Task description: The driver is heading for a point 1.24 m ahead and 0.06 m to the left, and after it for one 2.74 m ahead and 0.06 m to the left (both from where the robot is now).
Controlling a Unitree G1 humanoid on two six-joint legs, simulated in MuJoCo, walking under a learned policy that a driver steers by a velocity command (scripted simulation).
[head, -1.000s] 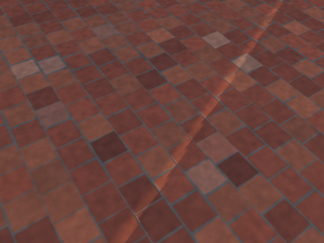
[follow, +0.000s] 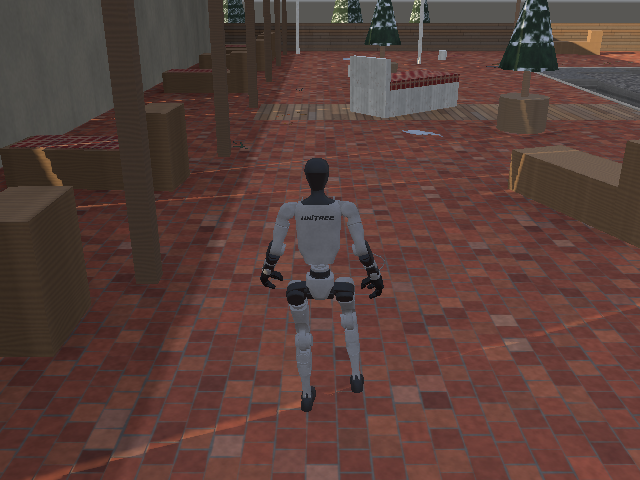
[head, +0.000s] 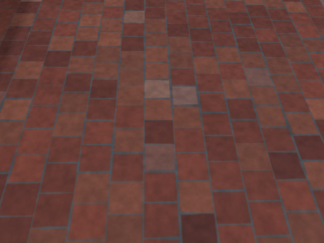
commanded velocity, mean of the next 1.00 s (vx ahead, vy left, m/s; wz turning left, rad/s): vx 0.49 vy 0.00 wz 0.26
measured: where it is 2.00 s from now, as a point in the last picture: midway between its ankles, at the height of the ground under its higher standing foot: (128, 189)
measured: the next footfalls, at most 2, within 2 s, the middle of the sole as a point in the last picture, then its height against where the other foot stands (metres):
right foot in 0.26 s outside the picture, level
left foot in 0.78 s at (109, 227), level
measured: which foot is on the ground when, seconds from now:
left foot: down 0.00-0.26, up 0.28-0.76, down 0.78-1.00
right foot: up 0.00-0.24, down 0.26-0.78, up 0.80-1.00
